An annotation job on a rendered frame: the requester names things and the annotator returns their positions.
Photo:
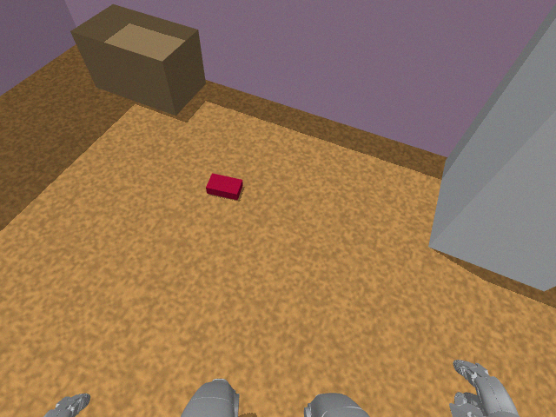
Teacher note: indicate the right robot hand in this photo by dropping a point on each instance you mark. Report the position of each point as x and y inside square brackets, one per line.
[491, 395]

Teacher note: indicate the left robot hand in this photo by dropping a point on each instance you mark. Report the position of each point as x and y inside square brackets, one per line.
[69, 406]

